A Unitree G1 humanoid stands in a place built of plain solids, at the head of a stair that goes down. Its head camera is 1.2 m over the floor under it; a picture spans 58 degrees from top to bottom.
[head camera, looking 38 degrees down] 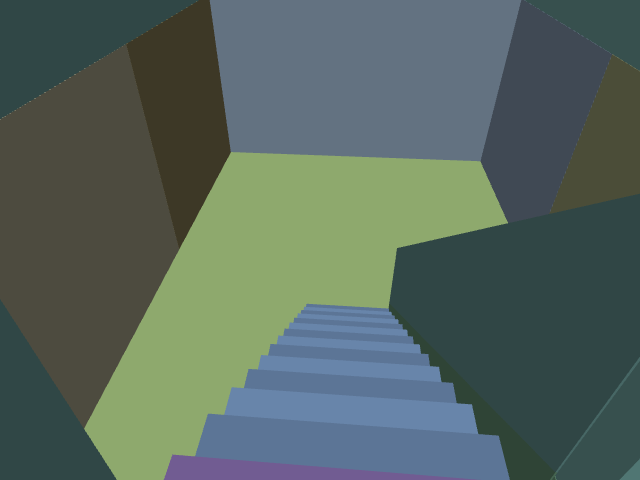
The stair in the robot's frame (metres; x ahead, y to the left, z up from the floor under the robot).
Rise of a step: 0.20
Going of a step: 0.24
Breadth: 0.99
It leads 5 degrees to the right of straight ahead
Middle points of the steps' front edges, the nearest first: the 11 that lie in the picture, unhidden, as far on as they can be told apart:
0.54 -0.09 0.00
0.78 -0.10 -0.20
1.01 -0.12 -0.40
1.25 -0.14 -0.60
1.48 -0.16 -0.81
1.72 -0.18 -1.01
1.96 -0.20 -1.21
2.19 -0.22 -1.41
2.43 -0.24 -1.61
2.66 -0.26 -1.82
2.90 -0.27 -2.02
